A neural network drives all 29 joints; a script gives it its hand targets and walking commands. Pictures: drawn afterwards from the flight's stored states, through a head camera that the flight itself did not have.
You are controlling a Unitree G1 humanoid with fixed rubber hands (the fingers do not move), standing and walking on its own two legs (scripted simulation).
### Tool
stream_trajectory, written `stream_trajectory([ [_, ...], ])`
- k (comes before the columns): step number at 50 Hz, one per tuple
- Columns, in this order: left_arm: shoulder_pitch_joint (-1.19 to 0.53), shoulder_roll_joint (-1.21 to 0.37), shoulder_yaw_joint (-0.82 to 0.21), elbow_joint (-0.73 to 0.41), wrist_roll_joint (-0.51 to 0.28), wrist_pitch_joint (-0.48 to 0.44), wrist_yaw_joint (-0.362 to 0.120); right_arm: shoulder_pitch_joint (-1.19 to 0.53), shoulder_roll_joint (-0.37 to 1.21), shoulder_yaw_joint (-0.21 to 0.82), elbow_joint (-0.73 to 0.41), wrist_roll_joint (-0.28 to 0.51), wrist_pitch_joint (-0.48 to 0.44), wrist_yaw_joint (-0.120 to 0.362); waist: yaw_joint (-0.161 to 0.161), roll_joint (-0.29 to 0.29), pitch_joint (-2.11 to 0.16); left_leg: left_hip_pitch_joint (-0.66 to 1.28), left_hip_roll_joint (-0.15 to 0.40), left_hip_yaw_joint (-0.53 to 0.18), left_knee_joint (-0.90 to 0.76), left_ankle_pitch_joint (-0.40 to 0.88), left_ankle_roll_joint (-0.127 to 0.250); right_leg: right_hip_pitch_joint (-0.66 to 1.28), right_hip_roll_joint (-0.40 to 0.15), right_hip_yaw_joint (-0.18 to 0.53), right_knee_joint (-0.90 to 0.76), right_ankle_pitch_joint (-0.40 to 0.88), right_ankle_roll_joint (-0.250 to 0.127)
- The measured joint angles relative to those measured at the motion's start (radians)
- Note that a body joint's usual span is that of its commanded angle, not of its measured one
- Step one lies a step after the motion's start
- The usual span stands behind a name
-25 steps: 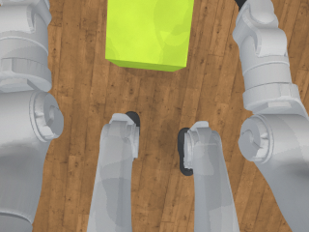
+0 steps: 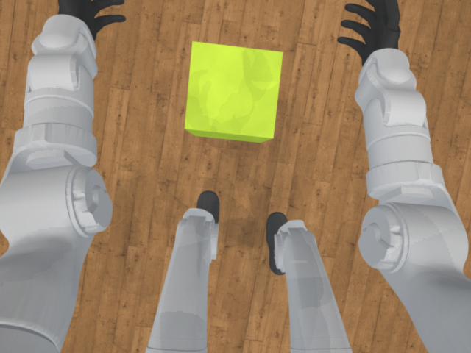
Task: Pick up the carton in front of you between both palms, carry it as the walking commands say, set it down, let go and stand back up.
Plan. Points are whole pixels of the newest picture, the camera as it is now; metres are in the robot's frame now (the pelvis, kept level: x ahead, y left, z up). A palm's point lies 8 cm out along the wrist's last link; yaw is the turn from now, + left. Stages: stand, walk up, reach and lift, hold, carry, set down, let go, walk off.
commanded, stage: let go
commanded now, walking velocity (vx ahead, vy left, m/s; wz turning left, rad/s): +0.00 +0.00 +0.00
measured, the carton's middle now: (232, 100) +0.52 +0.06 -0.50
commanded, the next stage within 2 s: stand in 1.32 s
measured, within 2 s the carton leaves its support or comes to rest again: neither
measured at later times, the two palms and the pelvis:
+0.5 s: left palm (37, 128) +0.38 +0.25 +0.00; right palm out of the picture +0.40 -0.20 +0.01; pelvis +0.06 -0.01 +0.11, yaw +2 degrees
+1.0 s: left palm (9, 307) +0.24 +0.22 +0.08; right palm out of the picture +0.27 -0.25 +0.09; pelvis +0.09 -0.03 +0.15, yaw +3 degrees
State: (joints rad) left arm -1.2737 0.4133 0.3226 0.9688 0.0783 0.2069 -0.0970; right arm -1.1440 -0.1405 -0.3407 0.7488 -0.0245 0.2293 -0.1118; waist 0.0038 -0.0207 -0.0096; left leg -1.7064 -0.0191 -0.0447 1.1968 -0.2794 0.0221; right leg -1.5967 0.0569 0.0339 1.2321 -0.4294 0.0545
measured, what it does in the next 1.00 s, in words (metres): rises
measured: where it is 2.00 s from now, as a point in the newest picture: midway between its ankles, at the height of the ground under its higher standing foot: (242, 243)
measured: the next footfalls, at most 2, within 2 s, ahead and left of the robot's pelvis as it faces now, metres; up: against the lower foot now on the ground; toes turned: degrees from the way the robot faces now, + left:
none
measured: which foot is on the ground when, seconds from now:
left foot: down 0.00-1.00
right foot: down 0.00-1.00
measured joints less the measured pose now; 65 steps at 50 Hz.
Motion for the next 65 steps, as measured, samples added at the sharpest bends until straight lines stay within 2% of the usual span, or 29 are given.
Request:
stream_trajectory([
  [5,0.1,-0.036,0.012,-0.053,0.053,-0.007,0.006,0.097,0.013,0.021,-0.038,-0.05,-0.01,0.021,0.003,0.001,-0.002,0.102,-0.001,0.005,-0.11,0.027,0.002,0.098,-0.006,0.008,-0.111,0.032,-0.002],
  [11,0.363,-0.097,-0.018,-0.199,0.055,-0.027,0.022,0.336,0.017,0.085,-0.123,-0.078,-0.038,0.059,0.007,-0.001,-0.011,0.269,-0.003,0.013,-0.246,0.048,0.004,0.261,-0.016,0.019,-0.249,0.06,-0.006],
  [16,0.577,-0.132,-0.053,-0.285,0.021,-0.066,0.022,0.526,0.008,0.123,-0.162,-0.056,-0.083,0.088,0.005,-0.002,-0.024,0.417,-0.003,0.016,-0.341,0.057,0.002,0.407,-0.02,0.025,-0.348,0.076,-0.012],
  [31,1.09,-0.194,-0.157,-0.377,-0.042,-0.197,0.028,0.991,-0.014,0.225,-0.191,-0.009,-0.213,0.14,-0.008,-0.001,-0.032,0.886,0.001,0.015,-0.565,0.075,-0.018,0.867,-0.026,0.028,-0.566,0.1,-0.041],
  [42,1.423,-0.203,-0.237,-0.486,-0.063,-0.208,0.038,1.304,-0.055,0.29,-0.28,0.023,-0.229,0.162,-0.012,-0.008,0.042,1.316,0.004,0.009,-0.75,0.098,-0.032,1.296,-0.033,0.027,-0.75,0.126,-0.06],
  [51,1.51,-0.194,-0.27,-0.541,-0.067,-0.128,0.024,1.368,-0.072,0.306,-0.309,0.019,-0.162,0.178,-0.007,-0.009,0.091,1.518,-0.002,0.014,-0.787,0.085,-0.033,1.496,-0.041,0.031,-0.787,0.113,-0.067],
  [58,1.498,-0.191,-0.275,-0.561,-0.061,-0.078,0.023,1.345,-0.061,0.303,-0.315,0.01,-0.115,0.183,-0.006,-0.014,0.124,1.566,-0.009,0.018,-0.77,0.067,-0.027,1.548,-0.048,0.034,-0.778,0.098,-0.061],
  [65,1.507,-0.19,-0.278,-0.566,-0.068,-0.076,0.034,1.347,-0.055,0.299,-0.326,-0.004,-0.089,0.184,-0.005,-0.013,0.13,1.578,-0.013,0.024,-0.766,0.06,-0.019,1.564,-0.052,0.04,-0.786,0.1,-0.053],
])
